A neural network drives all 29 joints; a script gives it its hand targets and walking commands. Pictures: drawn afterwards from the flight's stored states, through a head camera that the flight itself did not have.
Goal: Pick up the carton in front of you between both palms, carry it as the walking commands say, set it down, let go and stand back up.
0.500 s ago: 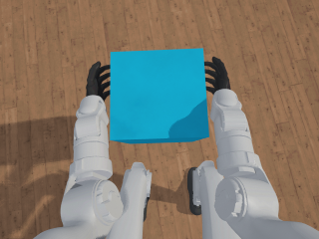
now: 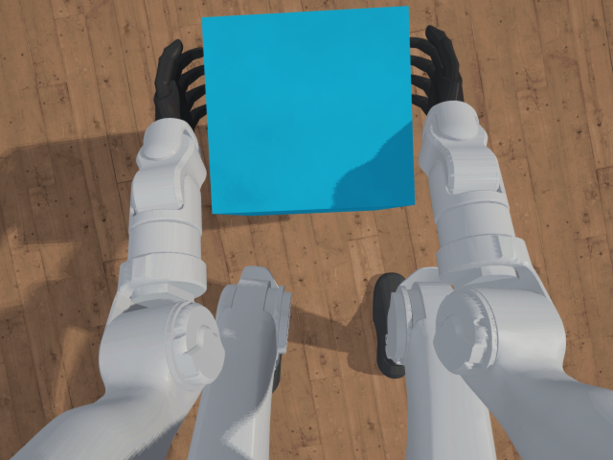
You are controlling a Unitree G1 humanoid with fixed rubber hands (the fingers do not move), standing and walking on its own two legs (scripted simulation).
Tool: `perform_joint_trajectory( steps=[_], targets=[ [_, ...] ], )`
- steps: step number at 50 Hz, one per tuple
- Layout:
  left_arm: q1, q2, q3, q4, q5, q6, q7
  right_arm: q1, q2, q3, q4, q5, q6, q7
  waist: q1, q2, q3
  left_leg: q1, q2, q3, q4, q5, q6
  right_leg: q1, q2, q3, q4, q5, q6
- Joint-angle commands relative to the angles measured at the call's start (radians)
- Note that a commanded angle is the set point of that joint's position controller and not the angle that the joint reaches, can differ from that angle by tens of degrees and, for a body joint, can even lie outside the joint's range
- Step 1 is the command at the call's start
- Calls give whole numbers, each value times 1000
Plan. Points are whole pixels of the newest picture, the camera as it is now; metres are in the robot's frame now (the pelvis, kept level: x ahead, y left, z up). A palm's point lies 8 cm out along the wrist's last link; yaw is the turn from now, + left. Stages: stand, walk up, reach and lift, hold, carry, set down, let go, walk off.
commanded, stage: set down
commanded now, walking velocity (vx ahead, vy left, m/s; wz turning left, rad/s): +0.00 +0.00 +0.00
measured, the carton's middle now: (310, 138) +0.48 +0.03 -0.21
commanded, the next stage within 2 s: none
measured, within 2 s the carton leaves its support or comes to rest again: rests again in 0.86 s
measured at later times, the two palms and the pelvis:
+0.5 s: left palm (209, 132) +0.50 +0.17 -0.22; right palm (424, 101) +0.53 -0.13 -0.21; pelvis +0.00 +0.00 -0.07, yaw +1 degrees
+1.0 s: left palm (217, 135) +0.49 +0.16 -0.23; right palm (433, 115) +0.52 -0.15 -0.23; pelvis -0.01 +0.00 -0.08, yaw +0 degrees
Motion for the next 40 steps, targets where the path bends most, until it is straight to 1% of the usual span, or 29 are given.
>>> perform_joint_trajectory(
  steps=[1, 2, 3, 4, 8, 9, 12, 13, 14, 15, 16, 18, 19, 20, 22, 24, 25, 26, 27, 28, 29, 30, 31, 33, 34, 35, 37, 38, 40],
  targets=[
    [-537, -908, -539, 60, -143, -6, -268, -554, 884, 493, -43, 122, -67, 214, -20, -47, -1111, 402, -109, 86, -168, 328, -18, 740, 124, -122, -46, 247, -23],
    [-552, -886, -551, 93, -129, -6, -266, -580, 856, 485, -49, 132, -74, 221, 1, 14, -1082, 412, -94, 87, -180, 344, -24, 686, 127, -134, -29, 245, -22],
    [-586, -867, -569, 31, -141, -31, -250, -563, 891, 529, -42, 158, -73, 224, -9, -39, -1130, 461, -108, 93, -155, 337, -16, 696, 129, -148, -20, 232, -6],
    [-621, -874, -582, 58, -157, -36, -243, -628, 884, 522, -21, 191, -89, 219, 18, 1, -1094, 428, -104, 91, -128, 308, -16, 662, 122, -130, 6, 214, -11],
    [-659, -841, -611, 2, -183, -69, -206, -606, 803, 502, 43, 167, -103, 211, -23, 10, -1133, 434, -110, 99, -97, 331, -37, 658, 118, -148, 53, 218, -19],
    [-648, -795, -562, 15, -152, -74, -195, -633, 813, 530, 12, 220, -110, 209, 47, 10, -1140, 440, -99, 99, -73, 362, -19, 646, 116, -103, 59, 232, -27],
    [-640, -778, -571, 110, -197, -71, -188, -671, 750, 554, 64, 239, -132, 195, -8, -35, -987, 395, -96, 94, -74, 267, -20, 617, 94, -145, 96, 182, -5],
    [-725, -729, -586, 20, -169, -89, -186, -720, 796, 545, 53, 280, -139, 187, 70, -13, -1043, 386, -92, 116, -37, 258, -11, 647, 113, -98, 85, 172, -19],
    [-678, -734, -546, 146, -133, -80, -182, -701, 793, 516, 71, 280, -145, 191, 87, 18, -942, 374, -91, 120, -55, 258, -13, 615, 115, -102, 82, 153, -22],
    [-690, -767, -564, 126, -168, -87, -182, -682, 742, 510, 170, 264, -141, 188, 12, 18, -928, 374, -73, 83, -55, 250, -11, 593, 87, -129, 122, 162, -17],
    [-713, -725, -574, 44, -167, -99, -184, -673, 788, 476, 144, 251, -139, 195, 51, -3, -1004, 403, -89, 106, -18, 280, -9, 565, 112, -136, 129, 150, -16],
    [-814, -701, -623, 38, -205, -109, -186, -666, 790, 489, 180, 259, -135, 193, 40, -5, -983, 405, -76, 101, -2, 282, -18, 602, 98, -120, 156, 192, -19],
    [-850, -710, -624, 27, -236, -117, -186, -601, 803, 472, 219, 263, -135, 190, -18, 2, -949, 408, -84, 110, -9, 257, -22, 624, 101, -127, 145, 187, -22],
    [-834, -764, -655, -15, -264, -124, -184, -591, 796, 462, 175, 236, -154, 191, -25, 44, -1064, 406, -94, 95, -8, 330, -33, 633, 102, -147, 182, 255, -25],
    [-787, -780, -660, -13, -252, -123, -175, -666, 864, 504, 89, 291, -157, 202, 90, 67, -1143, 513, -104, 107, 15, 448, -30, 583, 116, -130, 196, 287, -22],
    [-789, -811, -668, 4, -257, -125, -178, -611, 865, 492, 167, 262, -143, 216, -23, 37, -1062, 474, -90, 67, 3, 409, -20, 587, 102, -136, 177, 265, -21],
    [-711, -764, -618, 74, -225, -117, -186, -566, 805, 474, 263, 262, -140, 210, 22, 40, -909, 391, -88, 88, 10, 356, -31, 564, 92, -118, 169, 257, -26],
    [-762, -802, -679, -18, -247, -129, -194, -562, 800, 440, 195, 224, -149, 212, -13, 34, -963, 376, -92, 74, 13, 374, -27, 559, 90, -133, 194, 288, -25],
    [-775, -769, -626, 45, -209, -110, -202, -640, 820, 448, 159, 269, -151, 215, 38, 78, -924, 421, -87, 77, 34, 361, -13, 501, 105, -110, 176, 236, -31],
    [-691, -779, -587, 83, -216, -112, -205, -579, 835, 453, 182, 218, -147, 212, 5, -16, -923, 326, -101, 105, 20, 308, -22, 550, 119, -132, 159, 229, -25],
    [-761, -785, -597, 27, -244, -118, -205, -624, 780, 451, 158, 231, -155, 211, -23, 17, -916, 290, -107, 92, 39, 311, -17, 561, 104, -112, 173, 235, -45],
    [-757, -766, -577, 79, -219, -117, -205, -614, 804, 411, 183, 204, -154, 216, 5, -3, -908, 277, -101, 99, 50, 285, -7, 525, 104, -120, 177, 217, -34],
    [-757, -753, -569, 119, -191, -101, -203, -595, 776, 355, 209, 174, -143, 215, -40, 42, -811, 287, -85, 75, 15, 287, -2, 489, 98, -117, 165, 197, -41],
    [-753, -748, -559, 108, -174, -100, -208, -610, 771, 385, 215, 191, -145, 229, 25, 65, -825, 290, -92, 85, 26, 276, -15, 464, 108, -120, 181, 169, -43],
    [-750, -735, -526, 108, -184, -111, -202, -643, 769, 413, 195, 191, -146, 229, 35, -8, -852, 296, -96, 69, 39, 304, 1, 456, 104, -114, 183, 178, -33],
    [-775, -718, -556, 74, -201, -122, -201, -618, 762, 406, 240, 208, -142, 224, -6, -21, -857, 280, -101, 100, 42, 288, -13, 539, 113, -103, 146, 201, -44],
    [-760, -683, -520, 135, -153, -118, -198, -629, 755, 382, 280, 195, -140, 224, 61, 28, -748, 223, -85, 101, 23, 230, -5, 495, 98, -88, 162, 168, -40],
    [-766, -663, -506, 104, -187, -127, -204, -603, 733, 382, 293, 186, -145, 213, 10, -44, -769, 191, -91, 99, 37, 229, -3, 494, 102, -109, 161, 167, -36],
    [-759, -651, -474, 173, -156, -123, -198, -629, 709, 364, 319, 201, -161, 207, 55, 24, -683, 197, -82, 79, 22, 201, 7, 454, 93, -97, 173, 132, -42]
  ],
)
